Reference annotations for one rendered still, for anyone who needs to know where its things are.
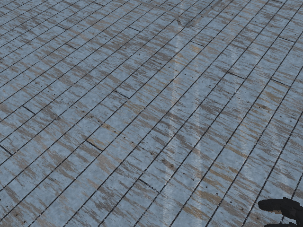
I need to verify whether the robot right hand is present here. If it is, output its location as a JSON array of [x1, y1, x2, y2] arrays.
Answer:
[[258, 197, 303, 227]]

